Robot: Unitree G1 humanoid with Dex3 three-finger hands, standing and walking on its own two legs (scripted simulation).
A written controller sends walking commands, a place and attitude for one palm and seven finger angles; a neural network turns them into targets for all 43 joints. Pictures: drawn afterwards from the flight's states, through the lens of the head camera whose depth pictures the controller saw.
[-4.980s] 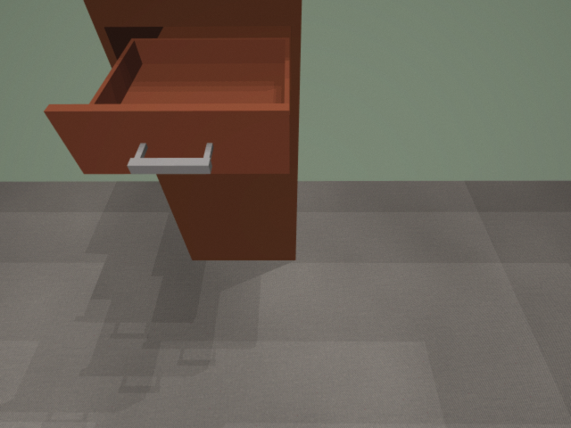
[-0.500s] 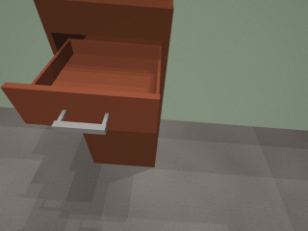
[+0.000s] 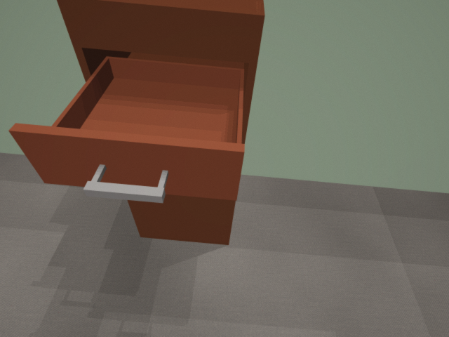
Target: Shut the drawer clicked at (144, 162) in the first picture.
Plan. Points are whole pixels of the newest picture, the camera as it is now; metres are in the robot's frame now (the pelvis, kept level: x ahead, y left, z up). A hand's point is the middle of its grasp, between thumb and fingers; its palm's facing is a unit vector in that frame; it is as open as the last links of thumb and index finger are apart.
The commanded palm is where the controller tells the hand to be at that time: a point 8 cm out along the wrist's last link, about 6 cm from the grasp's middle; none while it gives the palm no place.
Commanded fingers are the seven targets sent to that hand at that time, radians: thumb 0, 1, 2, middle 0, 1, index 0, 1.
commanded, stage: come to a stop and stand still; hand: left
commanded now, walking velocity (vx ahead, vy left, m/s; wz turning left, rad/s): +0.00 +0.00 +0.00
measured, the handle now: (129, 182) +0.34 +0.20 +0.09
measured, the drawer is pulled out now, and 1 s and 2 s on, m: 0.30 0.30 0.30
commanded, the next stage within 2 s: look again from close up in 0.10 s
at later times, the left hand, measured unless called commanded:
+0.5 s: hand out of the picture +0.01 +0.18 -0.18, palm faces -0.02 -0.98 -0.18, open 7.4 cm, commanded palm none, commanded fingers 0.00 0.90 0.90 -0.20 -0.30 -0.20 -0.30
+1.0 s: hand out of the picture +0.00 +0.17 -0.18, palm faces +0.00 -0.98 -0.18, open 7.4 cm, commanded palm none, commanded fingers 0.00 0.90 0.90 -0.20 -0.30 -0.20 -0.30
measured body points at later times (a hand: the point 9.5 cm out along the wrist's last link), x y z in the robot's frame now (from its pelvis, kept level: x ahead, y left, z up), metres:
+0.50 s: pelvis +0.01 +0.00 +0.00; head +0.02 +0.02 +0.45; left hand +0.01 +0.23 -0.16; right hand +0.02 -0.23 -0.15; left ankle +0.04 +0.10 -0.74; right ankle -0.01 -0.15 -0.74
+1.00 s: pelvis +0.03 +0.00 -0.01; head +0.03 +0.01 +0.44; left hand +0.01 +0.22 -0.17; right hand +0.04 -0.23 -0.16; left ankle +0.04 +0.10 -0.74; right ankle -0.01 -0.15 -0.74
